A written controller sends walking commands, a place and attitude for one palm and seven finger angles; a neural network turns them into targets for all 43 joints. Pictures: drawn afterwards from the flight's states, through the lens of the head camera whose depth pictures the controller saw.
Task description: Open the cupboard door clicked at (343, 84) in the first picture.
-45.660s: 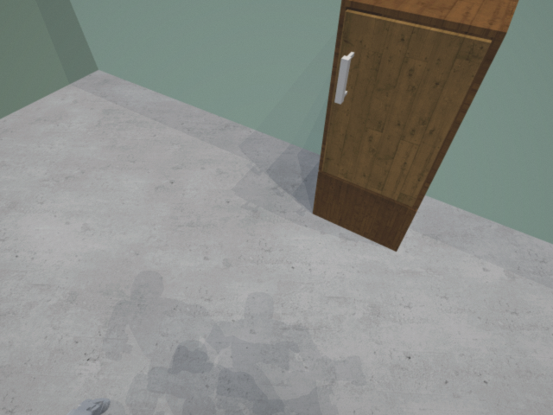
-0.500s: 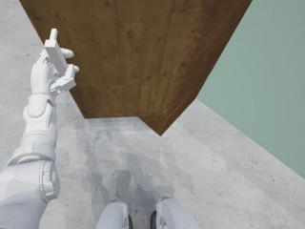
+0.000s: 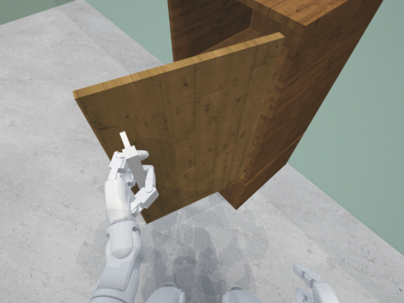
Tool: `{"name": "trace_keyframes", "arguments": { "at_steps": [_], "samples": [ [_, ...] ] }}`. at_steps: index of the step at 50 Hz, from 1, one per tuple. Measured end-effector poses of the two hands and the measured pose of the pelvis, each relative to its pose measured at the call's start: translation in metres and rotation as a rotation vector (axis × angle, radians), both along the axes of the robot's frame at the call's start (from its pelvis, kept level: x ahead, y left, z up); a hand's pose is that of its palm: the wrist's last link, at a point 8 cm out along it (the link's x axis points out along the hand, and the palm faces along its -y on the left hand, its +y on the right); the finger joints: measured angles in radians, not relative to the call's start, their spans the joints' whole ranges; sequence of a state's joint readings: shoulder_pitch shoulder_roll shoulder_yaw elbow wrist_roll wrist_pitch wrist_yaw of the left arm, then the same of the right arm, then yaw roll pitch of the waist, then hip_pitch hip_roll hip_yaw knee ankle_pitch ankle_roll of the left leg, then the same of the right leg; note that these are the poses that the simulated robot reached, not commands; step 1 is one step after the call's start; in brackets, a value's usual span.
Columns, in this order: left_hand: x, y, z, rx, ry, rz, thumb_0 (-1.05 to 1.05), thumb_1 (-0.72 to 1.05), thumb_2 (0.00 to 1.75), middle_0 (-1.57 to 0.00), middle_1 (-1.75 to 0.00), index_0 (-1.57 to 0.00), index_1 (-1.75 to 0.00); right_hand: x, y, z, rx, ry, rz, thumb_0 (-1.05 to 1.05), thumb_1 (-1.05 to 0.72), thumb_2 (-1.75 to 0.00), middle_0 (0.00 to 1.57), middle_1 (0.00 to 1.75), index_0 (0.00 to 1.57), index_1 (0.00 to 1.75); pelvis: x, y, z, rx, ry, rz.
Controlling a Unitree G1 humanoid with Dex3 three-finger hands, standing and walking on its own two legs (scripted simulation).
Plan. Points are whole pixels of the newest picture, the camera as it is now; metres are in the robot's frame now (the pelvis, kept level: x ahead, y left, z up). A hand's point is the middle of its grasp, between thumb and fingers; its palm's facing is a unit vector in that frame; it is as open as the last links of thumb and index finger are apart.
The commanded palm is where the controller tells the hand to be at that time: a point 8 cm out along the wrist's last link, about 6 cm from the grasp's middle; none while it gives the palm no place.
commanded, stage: pull the door open along its arc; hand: left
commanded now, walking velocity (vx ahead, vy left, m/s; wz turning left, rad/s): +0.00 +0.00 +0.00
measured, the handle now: (135, 163) +0.38 +0.15 +0.04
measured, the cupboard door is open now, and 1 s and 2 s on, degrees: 74 93 94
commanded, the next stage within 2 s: open thumb and fingers to let go in 0.30 s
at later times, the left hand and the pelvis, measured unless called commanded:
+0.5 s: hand (195, 227) +0.25 +0.03 +0.03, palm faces +0.39 -0.92 -0.04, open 6.2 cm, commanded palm +0.21 +0.08 +0.03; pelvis +0.00 -0.07 -0.01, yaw +5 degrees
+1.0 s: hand (193, 222) +0.26 +0.03 +0.03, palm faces +0.41 -0.91 -0.03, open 13.4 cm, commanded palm +0.22 +0.09 +0.03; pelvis -0.03 -0.10 -0.01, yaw +4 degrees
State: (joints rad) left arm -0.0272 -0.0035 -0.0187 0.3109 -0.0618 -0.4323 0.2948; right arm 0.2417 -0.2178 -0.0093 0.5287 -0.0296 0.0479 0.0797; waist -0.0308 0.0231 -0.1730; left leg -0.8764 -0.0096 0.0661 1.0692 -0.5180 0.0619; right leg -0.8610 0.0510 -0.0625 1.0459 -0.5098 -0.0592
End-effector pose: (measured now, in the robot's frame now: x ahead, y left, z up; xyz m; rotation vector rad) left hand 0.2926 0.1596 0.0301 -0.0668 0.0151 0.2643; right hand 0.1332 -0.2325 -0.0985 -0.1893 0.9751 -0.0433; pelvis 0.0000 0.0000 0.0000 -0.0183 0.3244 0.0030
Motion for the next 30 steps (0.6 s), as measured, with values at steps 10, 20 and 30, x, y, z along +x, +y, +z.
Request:
{"name": "trace_keyframes", "arguments": {
  "at_steps": [10,20,30],
  "samples": [
    [-0.061,-0.058,0.008,0.054,0.068,0.064,0.03,0.65,0.70,-0.31,-1.29,-0.36,-1.33,0.059,0.023,0.017,0.072,-0.198,0.106,0.01,-0.91,-0.90,0.20,0.30,0.20,0.30,0.001,-0.024,0.000,0.023,-0.050,0.027],
    [-0.083,-0.087,0.011,0.079,0.094,0.079,0.03,0.63,0.72,-0.30,-1.25,-0.35,-1.33,0.061,-0.005,0.017,0.088,-0.252,0.122,0.01,-0.91,-0.90,0.20,0.30,0.20,0.30,0.003,-0.055,-0.001,0.046,-0.061,0.058],
    [-0.075,-0.094,0.005,0.085,0.067,0.169,0.01,0.58,0.76,-0.35,-1.30,-0.37,-1.32,0.032,-0.057,-0.012,0.031,-0.152,0.094,0.01,-0.91,-0.90,0.20,0.30,0.20,0.30,-0.011,-0.080,-0.009,0.077,-0.047,0.075]
  ]
}}
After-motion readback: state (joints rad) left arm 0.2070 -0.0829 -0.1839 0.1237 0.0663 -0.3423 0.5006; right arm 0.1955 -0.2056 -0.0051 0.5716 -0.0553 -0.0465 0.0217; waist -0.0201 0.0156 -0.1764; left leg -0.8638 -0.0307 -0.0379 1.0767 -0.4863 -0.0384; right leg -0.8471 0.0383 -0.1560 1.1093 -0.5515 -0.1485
